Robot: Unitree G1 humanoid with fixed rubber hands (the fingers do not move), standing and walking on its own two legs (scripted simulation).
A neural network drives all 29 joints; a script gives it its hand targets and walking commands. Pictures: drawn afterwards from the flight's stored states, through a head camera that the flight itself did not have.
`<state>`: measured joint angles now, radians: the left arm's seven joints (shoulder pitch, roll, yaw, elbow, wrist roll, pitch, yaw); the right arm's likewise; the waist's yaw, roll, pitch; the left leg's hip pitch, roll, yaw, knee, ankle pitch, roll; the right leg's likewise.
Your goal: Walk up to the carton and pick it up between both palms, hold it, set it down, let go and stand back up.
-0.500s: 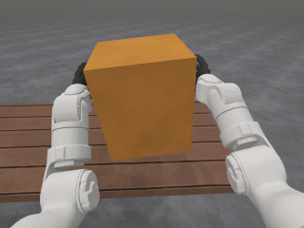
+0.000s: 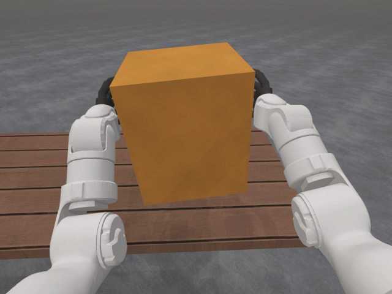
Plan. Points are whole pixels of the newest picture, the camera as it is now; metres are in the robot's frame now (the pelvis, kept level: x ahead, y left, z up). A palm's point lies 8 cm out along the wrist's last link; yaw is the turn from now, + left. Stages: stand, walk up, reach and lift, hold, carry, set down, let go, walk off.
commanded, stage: hold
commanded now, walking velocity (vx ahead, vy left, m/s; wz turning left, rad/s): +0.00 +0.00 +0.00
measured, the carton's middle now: (186, 121) +0.38 +0.00 +0.24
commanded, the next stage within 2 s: none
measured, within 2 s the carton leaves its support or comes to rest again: neither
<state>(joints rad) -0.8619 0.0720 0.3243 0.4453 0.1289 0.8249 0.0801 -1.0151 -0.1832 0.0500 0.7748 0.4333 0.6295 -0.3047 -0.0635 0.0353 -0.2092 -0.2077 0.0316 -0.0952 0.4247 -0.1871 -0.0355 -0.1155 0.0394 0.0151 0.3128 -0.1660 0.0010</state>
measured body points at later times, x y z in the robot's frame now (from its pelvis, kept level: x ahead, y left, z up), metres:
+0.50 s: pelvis +0.00 +0.00 +0.00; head -0.09 +0.01 +0.44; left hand +0.38 +0.16 +0.26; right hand +0.39 -0.15 +0.27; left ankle +0.03 +0.14 -0.75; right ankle +0.00 -0.12 -0.75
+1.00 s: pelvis +0.01 +0.00 +0.00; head -0.09 +0.01 +0.44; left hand +0.38 +0.16 +0.26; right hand +0.39 -0.15 +0.27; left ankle +0.03 +0.14 -0.75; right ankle +0.00 -0.12 -0.75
